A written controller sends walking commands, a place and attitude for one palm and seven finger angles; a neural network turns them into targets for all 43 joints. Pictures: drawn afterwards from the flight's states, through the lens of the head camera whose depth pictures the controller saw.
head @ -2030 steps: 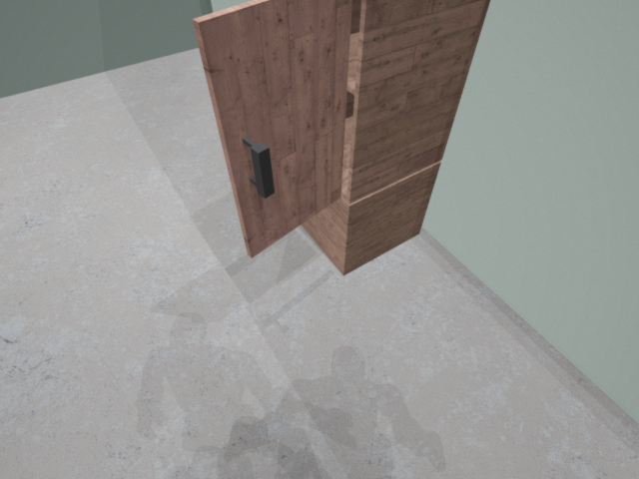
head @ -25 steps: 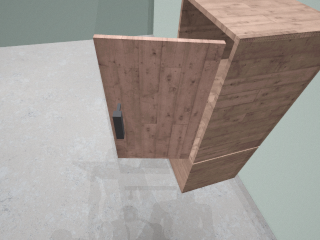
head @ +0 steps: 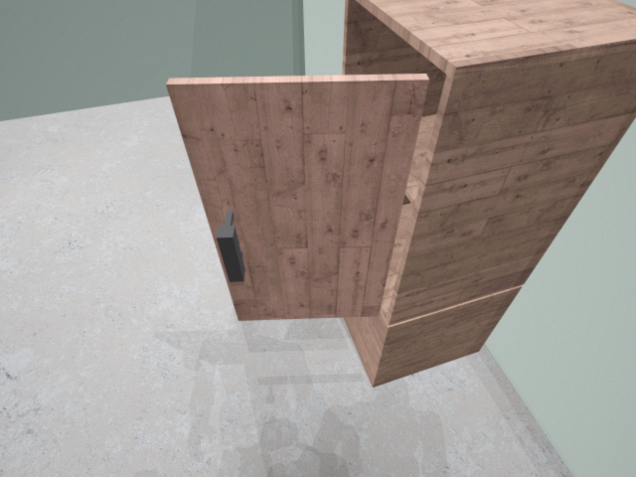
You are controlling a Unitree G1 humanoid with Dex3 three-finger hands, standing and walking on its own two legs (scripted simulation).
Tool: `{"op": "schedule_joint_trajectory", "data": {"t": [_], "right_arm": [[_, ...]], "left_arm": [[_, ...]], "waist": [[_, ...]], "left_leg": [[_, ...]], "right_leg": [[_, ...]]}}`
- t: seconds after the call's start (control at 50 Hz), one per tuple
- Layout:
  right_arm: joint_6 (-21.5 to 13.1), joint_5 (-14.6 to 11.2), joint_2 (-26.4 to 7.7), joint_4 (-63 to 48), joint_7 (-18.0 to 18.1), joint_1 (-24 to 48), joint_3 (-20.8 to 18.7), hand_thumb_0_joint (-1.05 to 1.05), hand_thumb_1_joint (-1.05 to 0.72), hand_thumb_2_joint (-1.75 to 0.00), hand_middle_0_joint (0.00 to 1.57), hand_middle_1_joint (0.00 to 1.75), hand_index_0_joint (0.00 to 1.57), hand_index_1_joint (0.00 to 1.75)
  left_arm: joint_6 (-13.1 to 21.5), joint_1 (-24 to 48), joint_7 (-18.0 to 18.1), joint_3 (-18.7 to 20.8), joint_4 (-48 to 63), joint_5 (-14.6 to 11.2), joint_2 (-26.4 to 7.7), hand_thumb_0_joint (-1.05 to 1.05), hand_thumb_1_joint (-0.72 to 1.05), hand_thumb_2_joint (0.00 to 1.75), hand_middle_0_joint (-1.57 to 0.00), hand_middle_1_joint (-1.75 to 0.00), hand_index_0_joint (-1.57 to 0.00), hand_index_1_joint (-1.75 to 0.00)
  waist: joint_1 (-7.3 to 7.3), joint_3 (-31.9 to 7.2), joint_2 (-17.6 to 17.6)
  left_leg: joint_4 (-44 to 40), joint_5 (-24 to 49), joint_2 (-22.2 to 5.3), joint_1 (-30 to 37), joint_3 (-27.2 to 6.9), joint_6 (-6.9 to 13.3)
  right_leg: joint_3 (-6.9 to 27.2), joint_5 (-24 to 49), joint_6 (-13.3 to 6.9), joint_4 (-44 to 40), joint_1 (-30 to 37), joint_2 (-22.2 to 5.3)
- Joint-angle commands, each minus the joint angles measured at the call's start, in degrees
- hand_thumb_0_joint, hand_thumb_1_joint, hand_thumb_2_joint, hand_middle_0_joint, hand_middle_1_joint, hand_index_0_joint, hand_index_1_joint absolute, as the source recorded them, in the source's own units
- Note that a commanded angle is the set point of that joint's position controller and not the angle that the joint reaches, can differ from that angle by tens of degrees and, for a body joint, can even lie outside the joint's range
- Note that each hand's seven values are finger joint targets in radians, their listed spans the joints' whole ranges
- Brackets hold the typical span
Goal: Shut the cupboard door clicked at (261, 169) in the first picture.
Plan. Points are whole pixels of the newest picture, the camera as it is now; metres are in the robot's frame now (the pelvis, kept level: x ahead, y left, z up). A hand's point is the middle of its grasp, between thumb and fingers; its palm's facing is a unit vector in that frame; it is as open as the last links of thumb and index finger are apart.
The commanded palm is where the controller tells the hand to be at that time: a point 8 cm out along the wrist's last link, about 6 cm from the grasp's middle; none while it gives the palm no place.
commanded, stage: look again from close up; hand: left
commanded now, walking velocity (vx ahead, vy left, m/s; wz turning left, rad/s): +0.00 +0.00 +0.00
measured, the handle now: (233, 245) +0.49 +0.18 -0.04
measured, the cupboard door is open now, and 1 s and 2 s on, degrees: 74 74 74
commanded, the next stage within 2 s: shuffle to correct the standing spot in 0.04 s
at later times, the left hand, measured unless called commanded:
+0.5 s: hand out of the picture +0.00 +0.15 -0.19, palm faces +0.08 -0.98 -0.16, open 7.4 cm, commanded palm none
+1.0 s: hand out of the picture +0.09 +0.17 -0.17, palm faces +0.09 -0.96 -0.28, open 7.4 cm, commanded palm none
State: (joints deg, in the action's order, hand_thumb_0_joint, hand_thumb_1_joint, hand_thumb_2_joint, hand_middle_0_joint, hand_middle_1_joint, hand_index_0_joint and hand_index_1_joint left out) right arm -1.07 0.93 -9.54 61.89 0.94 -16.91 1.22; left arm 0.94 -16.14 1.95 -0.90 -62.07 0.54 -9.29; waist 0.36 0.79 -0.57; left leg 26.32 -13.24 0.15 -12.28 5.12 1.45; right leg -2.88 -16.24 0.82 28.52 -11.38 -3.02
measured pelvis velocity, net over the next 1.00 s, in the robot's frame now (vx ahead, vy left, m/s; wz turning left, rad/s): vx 0.04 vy -0.03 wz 0.06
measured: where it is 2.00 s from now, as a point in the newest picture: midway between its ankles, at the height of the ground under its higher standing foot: outside the picture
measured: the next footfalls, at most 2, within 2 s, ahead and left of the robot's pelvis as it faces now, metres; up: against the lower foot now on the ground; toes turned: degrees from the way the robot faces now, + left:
left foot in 1.96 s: -0.04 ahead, +0.14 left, +0.00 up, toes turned +3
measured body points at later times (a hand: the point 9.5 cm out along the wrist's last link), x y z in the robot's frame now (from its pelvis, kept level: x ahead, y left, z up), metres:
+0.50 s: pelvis +0.05 -0.02 -0.01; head +0.07 +0.00 +0.44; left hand +0.00 +0.20 -0.18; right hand +0.04 -0.23 -0.16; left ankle +0.01 +0.10 -0.74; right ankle -0.01 -0.13 -0.74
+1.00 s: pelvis +0.04 -0.03 -0.01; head +0.08 -0.04 +0.44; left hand +0.08 +0.22 -0.15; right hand +0.13 -0.26 -0.16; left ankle +0.01 +0.10 -0.73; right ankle -0.01 -0.13 -0.74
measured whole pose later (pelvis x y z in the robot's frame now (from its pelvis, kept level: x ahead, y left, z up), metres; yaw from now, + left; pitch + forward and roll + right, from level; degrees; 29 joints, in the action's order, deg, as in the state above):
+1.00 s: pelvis +0.04 -0.03 -0.01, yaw +3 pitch +2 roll +0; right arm -0.7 1.1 -10.5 55.6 2.2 -10.5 -2.3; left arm 0.6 -13.3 2.6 1.8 -54.0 1.3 -10.7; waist -0.2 3.4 -1.2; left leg 36.0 -17.9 -2.0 -16.6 2.9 -0.4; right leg -7.1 -22.6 -1.5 33.0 -11.7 -1.6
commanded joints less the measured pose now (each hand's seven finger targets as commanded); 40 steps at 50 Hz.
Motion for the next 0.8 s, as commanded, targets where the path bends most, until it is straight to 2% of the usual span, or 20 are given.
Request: {"op": "schedule_joint_trajectory", "data": {"t": [0.0, 0.12, 0.14, 0.16, 0.18, 0.22, 0.28, 0.36, 0.38, 0.4, 0.44, 0.46, 0.5, 0.52, 0.56, 0.58, 0.62, 0.68, 0.76, 0.78], "right_arm": [[-1.1, -0.2, -5.3, -1.5, 0.1, -2.0, -1.1, 0.00, -0.90, -0.90, 0.20, 0.30, 0.20, 0.30], [-0.9, -0.3, -5.0, -0.3, 0.3, -1.3, -1.1, 0.00, -0.90, -0.90, 0.20, 0.30, 0.20, 0.30], [-0.9, -0.2, -4.4, 0.2, 0.2, -1.6, -0.9, 0.00, -0.90, -0.90, 0.20, 0.30, 0.20, 0.30], [-0.6, -0.2, -4.2, 0.3, 0.2, -1.8, -1.0, 0.00, -0.90, -0.90, 0.20, 0.30, 0.20, 0.30], [-0.4, -0.1, -3.9, 0.3, 0.2, -1.8, -1.1, 0.00, -0.90, -0.90, 0.20, 0.30, 0.20, 0.30], [-0.1, 0.2, -4.1, 0.1, 0.1, -1.8, -1.3, 0.00, -0.90, -0.90, 0.20, 0.30, 0.20, 0.30], [0.0, 0.3, -3.7, -0.1, 0.0, -2.3, -1.6, 0.00, -0.90, -0.90, 0.20, 0.30, 0.20, 0.30], [-0.5, 0.3, -3.5, -0.6, 0.1, -2.7, -1.8, 0.00, -0.90, -0.90, 0.20, 0.30, 0.20, 0.30], [-0.6, 0.3, -3.0, -0.4, 0.2, -3.0, -1.8, 0.00, -0.90, -0.90, 0.20, 0.30, 0.20, 0.30], [-0.8, 0.3, -3.3, -0.4, 0.3, -3.0, -1.8, 0.00, -0.90, -0.90, 0.20, 0.30, 0.20, 0.30], [-1.2, 0.2, -3.7, 0.3, 0.6, -4.3, -1.9, 0.00, -0.90, -0.90, 0.20, 0.30, 0.20, 0.30], [-1.3, 0.1, -3.8, 0.7, 0.9, -4.6, -1.9, 0.00, -0.90, -0.90, 0.20, 0.30, 0.20, 0.30], [-1.4, -0.1, -3.5, 1.1, 1.5, -4.4, -1.7, 0.00, -0.90, -0.90, 0.20, 0.30, 0.20, 0.30], [-1.3, -0.3, -3.2, 0.9, 1.7, -4.1, -1.6, 0.00, -0.90, -0.90, 0.20, 0.30, 0.20, 0.30], [-1.0, -0.6, -3.1, 0.3, 2.0, -3.0, -1.7, 0.00, -0.90, -0.90, 0.20, 0.30, 0.20, 0.30], [-0.9, -0.7, -2.8, 0.2, 2.0, -2.4, -1.8, 0.00, -0.90, -0.90, 0.20, 0.30, 0.20, 0.30], [-0.5, -0.8, -3.6, -0.4, 2.1, -2.4, -2.4, 0.00, -0.90, -0.90, 0.20, 0.30, 0.20, 0.30], [0.0, -0.7, -4.3, -0.6, 2.1, -2.5, -3.3, 0.00, -0.90, -0.90, 0.20, 0.30, 0.20, 0.30], [0.2, -0.3, -5.5, -1.9, 2.0, -1.4, -4.1, 0.00, -0.90, -0.90, 0.20, 0.30, 0.20, 0.30], [0.1, -0.2, -5.1, -2.0, 2.0, -0.9, -4.1, 0.00, -0.90, -0.90, 0.20, 0.30, 0.20, 0.30]], "left_arm": [[0.9, -3.6, 0.3, 1.0, 1.7, 0.1, -6.4, 0.00, 0.90, 0.90, -0.20, -0.30, -0.20, -0.30], [0.8, -3.4, 0.2, 1.0, 1.2, 0.1, -6.4, 0.00, 0.90, 0.90, -0.20, -0.30, -0.20, -0.30], [0.7, -3.8, 0.2, 1.0, 0.7, 0.1, -5.9, 0.00, 0.90, 0.90, -0.20, -0.30, -0.20, -0.30], [0.6, -4.0, 0.1, 1.0, 0.5, 0.2, -5.9, 0.00, 0.90, 0.90, -0.20, -0.30, -0.20, -0.30], [0.5, -4.5, 0.0, 1.2, 0.5, 0.4, -6.0, 0.00, 0.90, 0.90, -0.20, -0.30, -0.20, -0.30], [0.3, -4.6, -0.2, 1.4, 0.4, 0.5, -6.2, 0.00, 0.90, 0.90, -0.20, -0.30, -0.20, -0.30], [0.1, -5.0, -0.5, 1.8, 0.6, 0.7, -6.3, 0.00, 0.90, 0.90, -0.20, -0.30, -0.20, -0.30], [0.4, -6.8, -0.7, 2.2, 0.2, 0.7, -5.9, 0.00, 0.90, 0.90, -0.20, -0.30, -0.20, -0.30], [0.5, -7.3, -0.7, 2.3, 0.2, 0.7, -5.8, 0.00, 0.90, 0.90, -0.20, -0.30, -0.20, -0.30], [0.6, -8.2, -0.7, 2.3, -0.1, 0.6, -5.4, 0.00, 0.90, 0.90, -0.20, -0.30, -0.20, -0.30], [0.8, -8.3, -0.5, 2.3, -0.4, 0.6, -4.8, 0.00, 0.90, 0.90, -0.20, -0.30, -0.20, -0.30], [0.9, -8.4, -0.4, 2.2, -0.4, 0.6, -4.2, 0.00, 0.90, 0.90, -0.20, -0.30, -0.20, -0.30], [1.1, -9.3, 0.2, 2.2, -0.6, 0.4, -3.9, 0.00, 0.90, 0.90, -0.20, -0.30, -0.20, -0.30], [1.2, -10.0, 0.4, 2.4, -0.9, 0.3, -4.4, 0.00, 0.90, 0.90, -0.20, -0.30, -0.20, -0.30], [1.3, -10.4, 0.9, 2.7, -1.2, 0.0, -5.8, 0.00, 0.90, 0.90, -0.20, -0.30, -0.20, -0.30], [1.3, -10.4, 1.1, 2.8, -0.8, 0.1, -6.3, 0.00, 0.90, 0.90, -0.20, -0.30, -0.20, -0.30], [0.8, -10.0, 1.4, 3.2, 0.1, 0.2, -7.1, 0.00, 0.90, 0.90, -0.20, -0.30, -0.20, -0.30], [0.0, -8.0, 1.6, 3.6, 2.1, 0.2, -6.6, 0.00, 0.90, 0.90, -0.20, -0.30, -0.20, -0.30], [-0.5, -5.5, 1.3, 3.8, 3.7, 0.4, -4.9, 0.00, 0.90, 0.90, -0.20, -0.30, -0.20, -0.30], [-0.6, -5.3, 1.3, 3.6, 4.1, 0.5, -4.2, 0.00, 0.90, 0.90, -0.20, -0.30, -0.20, -0.30]], "waist": [[-0.78, 2.3, 0.9], [-0.79, 2.7, 0.2], [-0.69, 2.0, 0.2], [-0.68, 2.4, 0.2], [-0.79, 3.2, 1.8], [-0.56, 4.3, 1.8], [-0.39, 7.0, 1.6], [-0.50, 6.8, 0.5], [-0.61, 6.8, 0.7], [-0.62, 5.6, 0.0], [-0.27, 3.5, -1.7], [-0.33, 2.2, -3.6], [-0.80, 0.6, -3.4], [-0.89, -0.5, -1.5], [-0.85, -2.1, 1.7], [-0.94, -1.4, 2.9], [-0.82, -3.1, 3.3], [-0.46, -3.2, 0.7], [-0.30, -1.6, -2.4], [-0.51, -0.7, -2.0]], "left_leg": [[-5.8, 5.9, -5.3, -0.3, -6.3, 0.6], [-5.7, 5.9, -5.5, 0.3, -5.8, 0.2], [-5.6, 4.4, -5.5, 0.5, -5.7, 0.2], [-5.4, 1.2, -5.3, -0.1, -5.8, 0.3], [-4.9, -1.9, -5.1, -0.8, -5.5, 0.5], [-3.8, -6.6, -4.4, -2.5, -5.5, 0.6], [-3.4, -9.8, -4.4, -4.8, -6.2, 1.2], [-0.7, -4.7, -4.4, -6.0, -7.0, 2.0], [-0.1, -2.5, -4.5, -6.3, -6.7, 2.2], [0.9, 0.3, -4.7, -5.0, -6.6, 2.3], [1.5, 8.4, -6.0, -1.9, -7.6, 2.8], [1.8, 15.2, -6.8, -0.2, -8.2, 3.0], [4.6, 28.1, -6.8, 1.7, -7.1, 2.5], [6.3, 30.8, -6.0, 1.6, -6.0, 1.7], [6.8, 31.1, -4.8, 0.6, -4.6, 0.2], [6.5, 30.3, -4.3, -0.3, -3.9, 0.0], [6.8, 31.3, -4.0, 0.5, -3.1, -0.1], [6.6, 39.6, -5.3, 4.6, -2.9, 0.7], [3.9, 42.4, -7.9, 6.8, -4.7, 2.3], [2.6, 42.4, -8.6, 6.9, -5.3, 3.0]], "right_leg": [[4.8, 5.6, -2.6, -6.1, -1.0, -3.5], [5.0, 6.8, -2.7, -7.1, -0.8, -3.7], [4.5, 4.6, -2.6, -7.1, -0.3, -3.5], [4.1, 0.7, -2.6, -7.0, -0.5, -3.3], [3.9, -2.9, -2.7, -7.4, -0.9, -3.2], [4.2, -9.3, -3.2, -7.6, -2.6, -3.4], [3.1, -13.1, -3.5, -7.1, -4.2, -3.1], [2.3, -9.9, -4.0, -4.9, -3.2, -3.4], [1.4, -8.2, -4.0, -4.4, -2.4, -3.3], [1.4, -5.5, -4.0, -3.3, -2.3, -3.3], [-0.8, 1.7, -3.7, 0.1, -1.9, -2.6], [-1.8, 6.6, -3.3, 1.6, -1.3, -2.4], [-1.3, 18.2, -2.8, 1.9, 0.8, -3.1], [-0.4, 26.9, -2.7, 1.8, 2.9, -4.0], [0.2, 42.4, -2.5, 2.2, 6.9, -5.7], [0.0, 47.8, -2.4, 3.0, 7.8, -6.1], [-0.1, 50.7, -2.4, 5.2, 8.2, -6.6], [-0.9, 42.1, -2.0, 6.6, 3.8, -5.2], [-0.9, 26.5, -1.3, 6.2, -0.4, -3.3], [-0.6, 21.6, -1.3, 6.0, -1.0, -2.5]]}}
